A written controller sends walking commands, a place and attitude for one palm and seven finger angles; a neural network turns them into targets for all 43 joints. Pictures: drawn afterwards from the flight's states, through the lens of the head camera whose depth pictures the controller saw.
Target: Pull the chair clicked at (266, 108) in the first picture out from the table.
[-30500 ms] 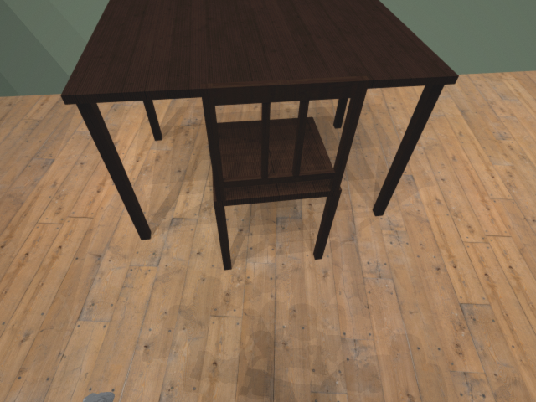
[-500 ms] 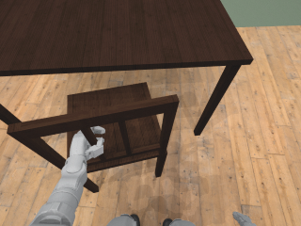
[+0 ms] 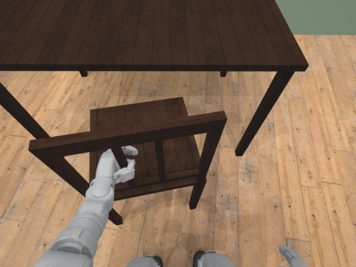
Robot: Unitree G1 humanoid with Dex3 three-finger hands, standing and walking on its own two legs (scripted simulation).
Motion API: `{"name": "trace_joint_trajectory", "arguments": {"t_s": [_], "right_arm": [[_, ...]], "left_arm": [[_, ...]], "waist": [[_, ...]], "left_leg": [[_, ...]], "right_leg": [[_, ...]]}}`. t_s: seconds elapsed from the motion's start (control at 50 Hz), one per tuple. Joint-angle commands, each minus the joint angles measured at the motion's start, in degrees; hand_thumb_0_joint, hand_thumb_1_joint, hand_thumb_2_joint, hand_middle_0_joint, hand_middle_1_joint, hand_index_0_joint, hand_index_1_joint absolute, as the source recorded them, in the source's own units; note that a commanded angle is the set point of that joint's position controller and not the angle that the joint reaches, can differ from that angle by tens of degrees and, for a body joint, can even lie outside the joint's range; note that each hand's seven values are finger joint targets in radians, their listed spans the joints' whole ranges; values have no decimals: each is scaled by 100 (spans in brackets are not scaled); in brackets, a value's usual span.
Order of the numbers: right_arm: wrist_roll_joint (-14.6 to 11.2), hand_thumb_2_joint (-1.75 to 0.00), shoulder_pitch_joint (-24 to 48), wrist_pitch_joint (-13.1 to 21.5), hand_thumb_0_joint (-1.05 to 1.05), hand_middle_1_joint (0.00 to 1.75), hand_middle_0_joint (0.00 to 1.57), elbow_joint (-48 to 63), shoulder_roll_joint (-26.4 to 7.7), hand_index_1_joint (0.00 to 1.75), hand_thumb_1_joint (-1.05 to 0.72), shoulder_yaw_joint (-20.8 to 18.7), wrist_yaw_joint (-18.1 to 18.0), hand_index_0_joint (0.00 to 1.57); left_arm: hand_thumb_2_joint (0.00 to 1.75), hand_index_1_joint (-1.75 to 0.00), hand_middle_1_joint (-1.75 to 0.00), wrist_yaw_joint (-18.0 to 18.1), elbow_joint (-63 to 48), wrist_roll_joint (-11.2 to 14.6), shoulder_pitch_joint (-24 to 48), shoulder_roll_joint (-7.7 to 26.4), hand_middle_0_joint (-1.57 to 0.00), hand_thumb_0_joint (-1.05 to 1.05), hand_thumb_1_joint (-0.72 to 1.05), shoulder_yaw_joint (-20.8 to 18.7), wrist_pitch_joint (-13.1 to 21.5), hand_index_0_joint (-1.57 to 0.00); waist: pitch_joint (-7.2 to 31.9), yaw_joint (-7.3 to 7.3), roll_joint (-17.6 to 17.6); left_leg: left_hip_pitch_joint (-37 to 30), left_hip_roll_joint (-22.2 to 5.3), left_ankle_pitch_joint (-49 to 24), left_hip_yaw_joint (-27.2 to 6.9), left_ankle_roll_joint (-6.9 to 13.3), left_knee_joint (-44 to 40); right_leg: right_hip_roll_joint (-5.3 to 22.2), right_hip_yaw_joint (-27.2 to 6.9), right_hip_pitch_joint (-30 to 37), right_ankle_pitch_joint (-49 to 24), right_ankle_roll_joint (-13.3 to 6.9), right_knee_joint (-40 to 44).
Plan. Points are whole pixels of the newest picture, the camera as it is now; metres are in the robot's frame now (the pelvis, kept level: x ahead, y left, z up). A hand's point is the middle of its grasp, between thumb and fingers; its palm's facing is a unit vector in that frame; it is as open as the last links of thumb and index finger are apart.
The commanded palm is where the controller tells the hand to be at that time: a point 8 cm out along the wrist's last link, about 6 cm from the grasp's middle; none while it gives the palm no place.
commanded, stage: step backward, pulling the chair out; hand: left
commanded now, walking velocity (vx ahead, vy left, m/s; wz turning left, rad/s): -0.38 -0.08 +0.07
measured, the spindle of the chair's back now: (125, 167) +0.36 +0.16 -0.10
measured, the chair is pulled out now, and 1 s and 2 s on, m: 0.16 0.34 0.63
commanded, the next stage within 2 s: stop walking, hand still on the chair in 1.64 s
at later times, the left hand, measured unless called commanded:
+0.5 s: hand (129, 202) +0.26 +0.12 -0.07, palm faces -0.02 -0.99 -0.16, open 5.2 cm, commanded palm +0.25 +0.18 -0.06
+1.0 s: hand (119, 250) +0.16 +0.13 -0.06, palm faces -0.03 -0.99 -0.15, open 5.1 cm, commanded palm +0.15 +0.18 -0.06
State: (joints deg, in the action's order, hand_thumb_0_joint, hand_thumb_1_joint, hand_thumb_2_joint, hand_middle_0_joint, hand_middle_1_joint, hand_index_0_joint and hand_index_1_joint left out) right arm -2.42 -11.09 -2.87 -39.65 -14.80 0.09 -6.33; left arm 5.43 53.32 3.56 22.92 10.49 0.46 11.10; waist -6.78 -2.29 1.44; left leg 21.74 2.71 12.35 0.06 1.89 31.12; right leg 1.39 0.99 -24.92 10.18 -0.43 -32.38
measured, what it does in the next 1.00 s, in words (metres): walks backwards: left foot, then right foot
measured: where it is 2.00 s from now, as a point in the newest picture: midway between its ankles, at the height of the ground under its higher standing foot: outside the picture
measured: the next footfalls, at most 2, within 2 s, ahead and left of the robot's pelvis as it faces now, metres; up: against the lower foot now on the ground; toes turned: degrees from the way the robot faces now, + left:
left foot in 0.42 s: -0.01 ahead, +0.12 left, +0.00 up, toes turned +0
right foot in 0.58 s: -0.03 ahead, -0.13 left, +0.00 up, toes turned +1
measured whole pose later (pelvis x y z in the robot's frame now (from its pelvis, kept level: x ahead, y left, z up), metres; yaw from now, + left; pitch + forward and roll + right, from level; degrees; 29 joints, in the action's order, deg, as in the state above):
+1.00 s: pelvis -0.17 +0.01 +0.01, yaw +2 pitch +3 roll -2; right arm -0.6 -11.1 -4.0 -39.0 -13.8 -0.6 -6.0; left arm 5.2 46.8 1.8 21.0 9.7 2.6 8.9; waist -8.8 -2.7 0.3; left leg 21.1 -0.1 13.2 -1.8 1.4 31.4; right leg -0.1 0.6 -27.2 23.0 0.0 -44.3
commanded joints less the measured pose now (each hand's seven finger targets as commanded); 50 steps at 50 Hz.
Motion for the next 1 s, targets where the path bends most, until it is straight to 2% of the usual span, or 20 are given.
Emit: {"name": "trace_joint_trajectory", "arguments": {"t_s": [0.0, 0.08, 0.12, 0.18, 0.24, 0.3, 0.36, 0.4, 0.42, 0.48, 0.54, 0.56, 0.64, 0.68, 0.72, 0.78, 0.84, 0.88, 0.92, 0.98], "right_arm": [[153, -90, -89, 64, 0, 30, 20, 635, -721, 30, -90, -244, 77, 20], [161, -90, -119, 94, 0, 30, 20, 617, -736, 30, -90, -277, 90, 20], [97, -90, -226, 67, 0, 30, 20, 624, -740, 30, -90, -344, 51, 20], [58, -90, -159, 67, 0, 30, 20, 708, -671, 30, -90, -350, -3, 20], [12, -90, 98, 54, 0, 30, 20, 738, -603, 30, -90, -278, -30, 20], [8, -90, 154, 47, 0, 30, 20, 709, -619, 30, -90, -213, -33, 20], [1, -90, 2, 62, 0, 30, 20, 599, -697, 30, -90, -137, -70, 20], [54, -90, 121, -11, 0, 30, 20, 729, -891, 30, -90, -200, -116, 20], [85, -90, 150, -72, 0, 30, 20, 765, -773, 30, -90, -211, -85, 20], [151, -90, 103, -54, 0, 30, 20, 766, -600, 30, -90, -206, -10, 20], [175, -90, -241, 53, 0, 30, 20, 519, -651, 30, -90, -271, 73, 20], [167, -90, -248, 66, 0, 30, 20, 488, -659, 30, -90, -286, 85, 20], [94, -90, -224, 43, 0, 30, 20, 516, -644, 30, -90, -364, -22, 20], [62, -90, -100, 62, 0, 30, 20, 597, -617, 30, -90, -354, -66, 20], [55, -90, 153, 30, 0, 30, 20, 694, -514, 30, -90, -293, -77, 20], [56, -90, 279, 57, 0, 30, 20, 703, -582, 30, -90, -232, -98, 20], [76, -90, 32, 148, 0, 30, 20, 637, -644, 30, -90, -140, -109, 20], [126, -90, 232, 71, 0, 30, 20, 795, -837, 30, -90, -216, -137, 20], [263, -90, 252, 40, 0, 30, 20, 784, -526, 30, -90, -158, 26, 20], [256, -90, -111, 196, 0, 30, 20, 503, -523, 30, -90, -253, 123, 20]], "left_arm": [[90, -145, -145, 19, -1179, -285, 1177, 780, -50, 0, 90, -165, 261, -50], [90, -145, -145, -19, -1261, -346, 1194, 932, -50, 0, 90, -303, 343, -50], [90, -145, -145, -14, -1369, -321, 1148, 1021, -50, 0, 90, -362, 403, -50], [90, -145, -145, 16, -1430, -302, 882, 1320, -50, 0, 90, -510, 448, -50], [90, -145, -145, 50, -1457, -259, 961, 1331, -50, 0, 90, -422, 368, -50], [90, -145, -145, 79, -1362, -262, 886, 1215, -50, 0, 90, -380, 181, -50], [90, -145, -145, 66, -1390, -220, 997, 957, -50, 0, 90, -176, 94, -50], [90, -145, -145, 77, -1621, -236, 1099, 847, -50, 0, 90, -89, 90, -50], [90, -145, -145, 52, -1624, -202, 1210, 632, -50, 0, 90, 26, 65, -50], [90, -145, -145, -29, -1978, -230, 1679, 458, -50, 0, 90, 218, 104, -50], [90, -145, -145, 4, -1602, -345, 1498, 453, -50, 0, 90, 159, 176, -50], [90, -145, -145, -11, -1546, -378, 1531, 484, -50, 0, 90, 133, 231, -50], [90, -145, -145, -15, -1433, -367, 1547, 946, -50, 0, 90, -200, 375, -50], [90, -145, -145, -6, -1345, -347, 1270, 1214, -50, 0, 90, -379, 416, -50], [90, -145, -145, -11, -1362, -316, 1139, 1194, -50, 0, 90, -346, 383, -50], [90, -145, -145, 23, -1255, -301, 906, 1126, -50, 0, 90, -355, 239, -50], [90, -145, -145, 7, -1427, -276, 960, 828, -50, 0, 90, -126, 174, -50], [90, -145, -145, 5, -1686, -299, 1228, 725, -50, 0, 90, -38, 186, -50], [90, -145, -145, -49, -2091, -296, 1583, 446, -50, 0, 90, 185, 193, -50], [90, -145, -145, 20, -1888, -291, 1590, 502, -50, 0, 90, 7, 196, -50]], "waist": [[2383, 106, -1280], [2367, 75, -661], [2795, -39, -376], [2829, -43, -293], [2424, 29, 149], [2187, 78, 511], [2075, -85, 492], [1983, 31, -965], [2107, 128, -1025], [2241, 66, -1617], [2489, 14, -1084], [2574, -11, -905], [2888, -141, 31], [2918, -69, -18], [2622, 5, 154], [2039, 97, 650], [1986, -47, 518], [1897, 34, -1081], [2303, 58, -1995], [2526, 44, -1164]], "left_leg": [[-1294, -1893, -3403, -1627, 439, -592], [-1080, -1605, -3332, -1284, 219, 17], [-969, -1292, -2840, -927, -33, 154], [-758, -806, -1199, -532, -241, 525], [-366, -358, 1082, -376, -349, 1307], [-140, -341, 1345, -632, -327, 1601], [-606, -630, 253, -725, -200, -416], [-573, -1518, -1470, -1731, 273, -1079], [-630, -1807, -2202, -1819, 456, -869], [-881, -1848, -2204, -1602, 515, -809], [-1887, -1761, -4568, -1304, 325, 132], [-1900, -1675, -4606, -1159, 194, 290], [-1135, -1168, -2963, -572, -180, 323], [-741, -793, -1274, -381, -340, 665], [-426, -499, 732, -353, -377, 1094], [-386, -370, 1239, -547, -337, 1438], [-818, -784, 51, -723, -125, -767], [-681, -1824, -1685, -1860, 428, -1133], [-1231, -2215, -2453, -2132, 679, -1199], [-2820, -2222, -5570, -1689, 712, -249]], "right_leg": [[109, -331, 715, 913, -90, -611], [321, -469, 1359, -1449, -155, 307], [528, -597, 1830, -2561, -259, 384], [1084, -1066, 1722, -2519, -456, 709], [1788, -1480, 1232, -1284, -616, 1432], [1913, -1317, 1251, -1024, -795, 1489], [1260, -514, 1326, -1034, -330, 799], [206, -23, 1001, -181, 122, -405], [114, -98, 996, 25, 112, -694], [53, -183, 796, 1164, -3, -869], [202, -293, 925, -641, -84, 85], [277, -320, 1145, -1334, -116, 350], [704, -636, 2141, -3543, -190, 444], [1178, -950, 2196, -3682, -407, 581], [1628, -1215, 1726, -2708, -547, 1028], [1744, -1146, 919, -567, -730, 1522], [882, -318, 1026, -295, -180, 810], [29, 35, 775, 95, 155, -710], [-24, -227, 212, 1767, 6, -1943], [-64, -236, -329, 1757, -6, -1447]]}}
